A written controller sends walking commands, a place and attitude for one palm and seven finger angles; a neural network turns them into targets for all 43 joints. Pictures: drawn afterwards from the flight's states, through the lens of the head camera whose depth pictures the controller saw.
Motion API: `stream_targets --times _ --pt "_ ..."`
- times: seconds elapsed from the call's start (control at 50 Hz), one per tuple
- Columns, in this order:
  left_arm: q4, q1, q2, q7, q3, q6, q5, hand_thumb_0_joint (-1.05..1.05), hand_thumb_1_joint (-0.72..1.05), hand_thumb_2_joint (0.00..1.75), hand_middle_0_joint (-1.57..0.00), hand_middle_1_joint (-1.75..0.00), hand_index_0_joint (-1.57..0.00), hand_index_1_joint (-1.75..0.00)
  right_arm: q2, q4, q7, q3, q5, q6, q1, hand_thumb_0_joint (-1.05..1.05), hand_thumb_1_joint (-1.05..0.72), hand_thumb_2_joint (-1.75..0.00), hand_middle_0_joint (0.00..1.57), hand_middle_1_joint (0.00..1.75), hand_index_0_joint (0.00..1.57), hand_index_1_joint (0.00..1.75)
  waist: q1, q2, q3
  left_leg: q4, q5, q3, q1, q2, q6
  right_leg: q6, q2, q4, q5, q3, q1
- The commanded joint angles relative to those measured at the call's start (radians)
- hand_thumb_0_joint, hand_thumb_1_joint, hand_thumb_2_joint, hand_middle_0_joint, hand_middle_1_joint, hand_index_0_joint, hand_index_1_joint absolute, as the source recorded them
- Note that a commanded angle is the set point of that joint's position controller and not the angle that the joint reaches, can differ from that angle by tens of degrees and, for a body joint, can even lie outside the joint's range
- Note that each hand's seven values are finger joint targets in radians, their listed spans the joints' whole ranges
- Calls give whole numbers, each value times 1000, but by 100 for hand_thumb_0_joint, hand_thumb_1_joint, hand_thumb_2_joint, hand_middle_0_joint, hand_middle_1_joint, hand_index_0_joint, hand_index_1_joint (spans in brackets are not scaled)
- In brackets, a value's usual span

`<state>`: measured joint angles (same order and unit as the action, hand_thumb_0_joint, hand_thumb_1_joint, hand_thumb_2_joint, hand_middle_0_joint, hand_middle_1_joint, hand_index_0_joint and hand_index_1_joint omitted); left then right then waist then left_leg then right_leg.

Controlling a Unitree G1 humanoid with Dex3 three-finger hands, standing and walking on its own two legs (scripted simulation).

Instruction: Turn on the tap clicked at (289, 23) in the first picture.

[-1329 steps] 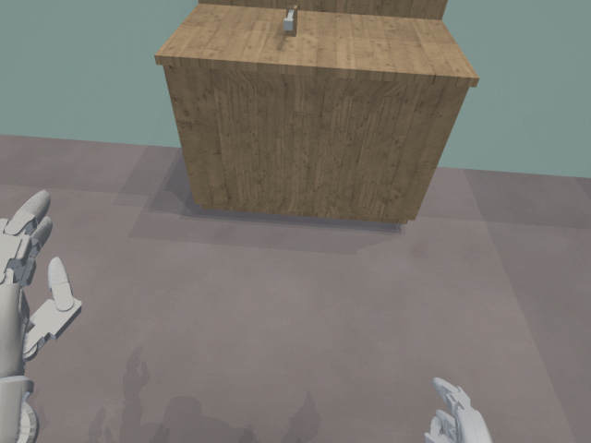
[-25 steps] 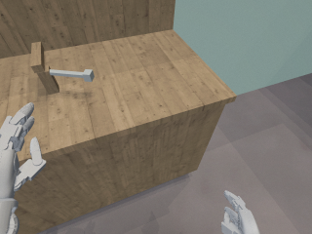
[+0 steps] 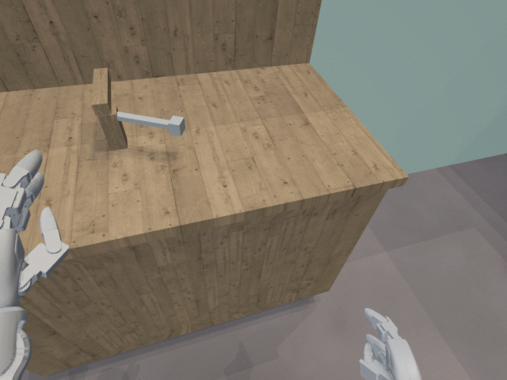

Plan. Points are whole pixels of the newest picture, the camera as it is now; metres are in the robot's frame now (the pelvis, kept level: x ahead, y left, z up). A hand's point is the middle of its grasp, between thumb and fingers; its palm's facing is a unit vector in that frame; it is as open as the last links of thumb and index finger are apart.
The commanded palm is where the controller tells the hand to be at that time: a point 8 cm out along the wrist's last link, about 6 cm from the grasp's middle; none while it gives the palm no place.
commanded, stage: look again from close up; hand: left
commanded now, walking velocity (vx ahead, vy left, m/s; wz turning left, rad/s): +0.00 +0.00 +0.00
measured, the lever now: (176, 126) +0.56 +0.21 +0.08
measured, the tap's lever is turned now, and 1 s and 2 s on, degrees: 62 62 62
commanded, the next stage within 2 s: shuffle to correct the standing spot in 0.22 s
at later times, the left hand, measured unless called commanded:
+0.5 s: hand (80, 225) +0.25 +0.25 +0.15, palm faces +0.41 -0.83 -0.37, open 7.4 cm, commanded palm +0.20 +0.28 +0.17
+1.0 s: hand (84, 192) +0.30 +0.26 +0.16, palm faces +0.44 -0.81 -0.39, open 7.4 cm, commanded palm +0.25 +0.30 +0.17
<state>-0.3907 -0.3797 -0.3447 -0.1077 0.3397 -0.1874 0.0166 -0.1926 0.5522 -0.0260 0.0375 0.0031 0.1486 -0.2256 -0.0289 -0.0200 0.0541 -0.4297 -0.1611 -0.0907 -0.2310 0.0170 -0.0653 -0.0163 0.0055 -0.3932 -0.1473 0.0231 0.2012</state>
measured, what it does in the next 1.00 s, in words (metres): lifts its left foot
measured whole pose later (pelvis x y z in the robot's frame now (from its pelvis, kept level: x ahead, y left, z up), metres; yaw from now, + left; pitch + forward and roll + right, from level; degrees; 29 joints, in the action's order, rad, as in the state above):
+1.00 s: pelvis +0.10 +0.01 -0.02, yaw +2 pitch -2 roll +0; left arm -0.52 -0.46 -0.37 -0.14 0.38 -0.24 0.05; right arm -0.21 0.60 0.00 0.01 -0.02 0.06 -0.22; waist -0.03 -0.02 0.09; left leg -0.88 -0.39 -0.03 -0.45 -0.02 -0.04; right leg -0.03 0.05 -0.61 -0.43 -0.03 0.16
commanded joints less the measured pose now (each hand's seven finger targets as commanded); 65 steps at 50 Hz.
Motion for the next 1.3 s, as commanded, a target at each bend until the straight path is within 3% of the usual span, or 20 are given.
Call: stream_targets --times 0.0,0.3,0.48,0.58,0.66,0.72,0.78,0.8,0.82,0.84,0.88,0.94,0.98,1.0,1.02,1.06,1.1,1.2,1.26,1.28 --pt "-263 118 -169 -22 99 -72 4 0 90 90 -20 -30 -20 -30 -126 -152 -13 -52 0 48 97 0 -90 -90 20 30 20 30 3 127 -121 179 -199 143 29 -97 63 33 -18 48 -62 6 -20" --pt "-278 28 -195 -28 126 -39 33 0 90 90 -20 -30 -20 -30 -123 -149 -29 -52 -4 1 117 0 -90 -90 20 30 20 30 0 85 -198 55 201 97 114 -59 79 32 12 46 188 6 -63" --pt "-234 33 -169 -36 99 -35 43 0 90 90 -20 -30 -20 -30 -134 -136 -40 -67 -7 -19 117 0 -90 -90 20 30 20 30 18 29 -113 -8 -182 125 -19 -57 23 71 59 29 -170 73 14" --pt "-249 78 -180 -39 101 -48 36 0 90 90 -20 -30 -20 -30 -135 -127 -39 -71 -16 -19 110 0 -90 -90 20 30 20 30 24 51 -104 -71 -119 139 -18 -58 9 87 77 -59 -122 79 38" --pt "-290 74 -191 -42 119 -58 35 0 90 90 -20 -30 -20 -30 -145 -133 -35 -75 -23 -16 102 0 -90 -90 20 30 20 30 28 145 -136 -38 42 232 33 -119 -19 56 24 -247 7 -26 54" --pt "-340 59 -197 -41 129 -73 35 0 90 90 -20 -30 -20 -30 -139 -133 -25 -74 -16 -4 89 0 -90 -90 20 30 20 30 34 221 -145 -14 241 303 159 -173 -42 35 -4 -318 -160 -87 174" --pt "-293 0 -187 -43 141 -74 27 0 90 90 -20 -30 -20 -30 -142 -134 -12 -76 -14 -6 89 0 -90 -90 20 30 20 30 16 117 -150 -128 295 208 21 -148 -18 67 14 -140 -54 -85 -22" --pt "-258 -44 -206 -46 165 -72 32 0 90 90 -20 -30 -20 -30 -138 -137 -10 -76 -20 -12 97 0 -90 -90 20 30 20 30 4 3 -177 -281 293 139 -117 -98 5 110 72 -108 141 12 -184" --pt "-259 -43 -219 -49 172 -74 35 0 90 90 -20 -30 -20 -30 -127 -138 -6 -81 -26 -18 98 0 -90 -90 20 30 20 30 0 -196 -206 -519 215 41 -302 -21 32 187 212 -78 340 224 -334" --pt "-272 -9 -204 -52 158 -86 42 0 90 90 -20 -30 -20 -30 -133 -142 3 -97 -35 -16 97 0 -90 -90 20 30 20 30 -10 -289 -174 -708 -194 32 -489 19 55 284 343 -53 514 370 -428" --pt "-272 -52 -218 -56 180 -108 38 0 90 90 -20 -30 -20 -30 -127 -116 13 -82 -29 -27 95 0 -90 -90 20 30 20 30 -22 -82 -77 -708 -397 193 -578 -92 34 265 399 -65 464 361 -349" --pt "-332 45 -197 -49 151 -110 32 0 90 90 -20 -30 -20 -30 -92 -109 20 -66 -27 -35 106 0 -90 -90 20 30 20 30 20 -67 -66 -359 -205 68 -229 -82 25 179 283 -76 296 124 -69" --pt "-335 77 -205 -46 152 -96 37 0 90 90 -20 -30 -20 -30 -102 -95 1 -84 -31 -23 99 0 -90 -90 20 30 20 30 51 11 -119 -158 26 -33 134 30 42 95 146 -248 171 -38 85" --pt "-379 86 -213 -48 159 -92 44 0 90 90 -20 -30 -20 -30 -131 -109 -12 -102 -35 -17 105 0 -90 -90 20 30 20 30 62 167 -154 -78 51 144 282 -68 -17 43 83 -474 44 -72 215" --pt "-420 105 -206 -50 160 -97 44 0 90 90 -20 -30 -20 -30 -148 -125 -9 -111 -29 -12 104 0 -90 -90 20 30 20 30 52 370 -211 43 129 449 316 -262 -123 9 -20 -743 -365 -80 303" --pt "-373 137 -235 -43 176 -95 42 0 90 90 -20 -30 -20 -30 -127 -116 4 -100 -19 14 131 0 -90 -90 20 30 20 30 36 262 -159 160 -1 592 112 -305 -190 17 -8 -919 -390 21 326" --pt "-398 105 -266 -43 213 -93 38 0 90 90 -20 -30 -20 -30 -104 -103 4 -84 -19 20 157 0 -90 -90 20 30 20 30 19 185 -156 131 18 495 70 -295 -195 18 37 -841 -347 38 313" --pt "-353 -110 -213 -32 196 -63 42 0 90 90 -20 -30 -20 -30 -108 -124 10 -50 -25 22 117 0 -90 -90 20 30 20 30 2 165 -184 15 -55 205 -126 -195 -29 24 9 -83 -144 -49 -101" --pt "-262 -29 -198 -30 183 -38 51 0 90 90 -20 -30 -20 -30 -102 -111 0 -52 -16 28 89 0 -90 -90 20 30 20 30 30 -121 -124 -222 -221 83 -117 -22 65 115 184 164 -128 270 16" --pt "-236 -37 -168 -27 148 -19 59 0 90 90 -20 -30 -20 -30 -113 -108 4 -72 -24 23 72 0 -90 -90 20 30 20 30 30 -203 -93 -309 -180 92 -109 -23 72 156 249 179 -119 337 58"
